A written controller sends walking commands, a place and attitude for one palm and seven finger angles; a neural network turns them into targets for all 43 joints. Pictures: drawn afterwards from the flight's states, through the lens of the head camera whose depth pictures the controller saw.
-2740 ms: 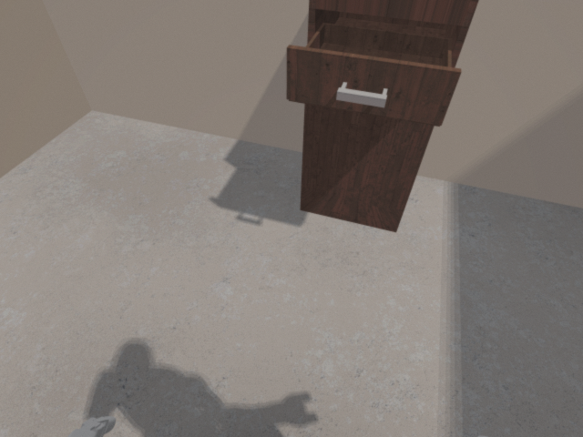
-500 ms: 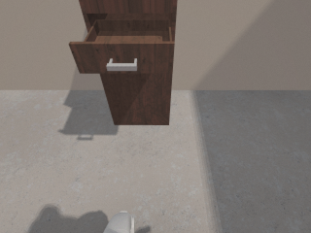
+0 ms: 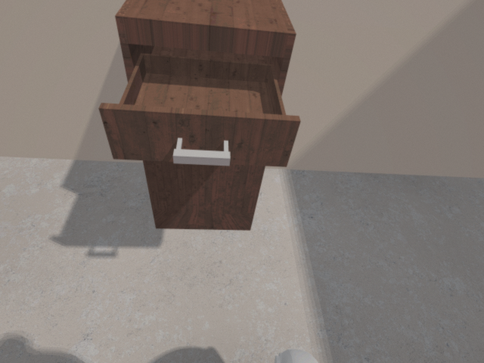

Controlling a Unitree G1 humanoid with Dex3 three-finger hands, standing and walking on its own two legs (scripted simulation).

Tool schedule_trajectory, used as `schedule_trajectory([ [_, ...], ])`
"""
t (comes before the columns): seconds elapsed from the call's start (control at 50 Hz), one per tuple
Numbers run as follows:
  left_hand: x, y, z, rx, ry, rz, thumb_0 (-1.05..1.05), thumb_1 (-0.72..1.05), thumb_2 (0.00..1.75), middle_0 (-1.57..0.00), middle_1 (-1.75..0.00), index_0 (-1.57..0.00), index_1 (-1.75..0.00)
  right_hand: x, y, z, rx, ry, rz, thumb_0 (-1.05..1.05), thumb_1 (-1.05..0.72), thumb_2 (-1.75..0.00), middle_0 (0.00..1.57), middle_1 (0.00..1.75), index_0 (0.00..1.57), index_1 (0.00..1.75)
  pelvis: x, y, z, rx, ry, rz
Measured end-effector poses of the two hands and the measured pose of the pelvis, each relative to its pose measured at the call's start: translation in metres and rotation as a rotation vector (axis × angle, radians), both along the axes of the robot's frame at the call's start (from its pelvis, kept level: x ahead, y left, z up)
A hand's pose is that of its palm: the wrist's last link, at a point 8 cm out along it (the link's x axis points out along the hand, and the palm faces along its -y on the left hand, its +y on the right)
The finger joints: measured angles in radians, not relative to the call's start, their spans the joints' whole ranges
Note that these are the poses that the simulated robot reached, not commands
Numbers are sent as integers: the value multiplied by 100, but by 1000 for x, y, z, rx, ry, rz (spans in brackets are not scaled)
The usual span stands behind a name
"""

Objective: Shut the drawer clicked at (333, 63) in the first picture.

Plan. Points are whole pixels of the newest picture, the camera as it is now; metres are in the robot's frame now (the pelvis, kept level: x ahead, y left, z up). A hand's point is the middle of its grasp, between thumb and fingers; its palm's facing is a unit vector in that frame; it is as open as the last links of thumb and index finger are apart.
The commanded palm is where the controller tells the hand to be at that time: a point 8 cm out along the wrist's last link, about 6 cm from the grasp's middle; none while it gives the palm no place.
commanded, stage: take the last steps up to it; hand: left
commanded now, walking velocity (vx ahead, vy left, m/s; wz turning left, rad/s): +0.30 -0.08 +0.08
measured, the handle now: (202, 150) +0.52 +0.13 +0.04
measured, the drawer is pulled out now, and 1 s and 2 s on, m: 0.30 0.30 0.30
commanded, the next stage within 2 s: come to a stop and stand still in 0.52 s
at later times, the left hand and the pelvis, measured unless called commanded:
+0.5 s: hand (181, 318) +0.24 +0.13 -0.18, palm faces -0.01 -1.00 -0.06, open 7.4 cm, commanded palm none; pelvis +0.15 -0.02 +0.00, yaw +3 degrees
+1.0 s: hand (165, 313) +0.25 +0.16 -0.17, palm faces +0.16 -0.94 -0.29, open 7.3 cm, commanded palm none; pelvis +0.22 -0.05 -0.01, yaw +5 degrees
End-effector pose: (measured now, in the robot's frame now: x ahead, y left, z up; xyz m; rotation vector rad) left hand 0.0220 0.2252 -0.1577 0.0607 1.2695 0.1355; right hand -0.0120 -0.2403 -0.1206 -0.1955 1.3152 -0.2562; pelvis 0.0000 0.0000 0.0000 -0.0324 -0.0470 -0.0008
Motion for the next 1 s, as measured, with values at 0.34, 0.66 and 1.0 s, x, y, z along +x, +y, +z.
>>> schedule_trajectory([
  [0.34,127,-12,3,-36,10,-50,1,92,90,-20,-30,-20,-30,-37,78,10,135,296,-156,1,-90,-90,20,29,20,30,94,0,7,-17,21,37],
  [0.66,299,-77,-8,-22,-151,-70,1,91,90,-20,-30,-20,-30,61,19,-16,158,439,-161,1,-90,-90,20,30,20,30,217,-50,-24,13,31,56],
  [1.0,211,-21,20,173,33,99,0,92,90,-20,-30,-20,-30,358,-39,-26,80,-160,167,0,-91,-90,19,29,19,29,215,-47,-11,48,20,81],
])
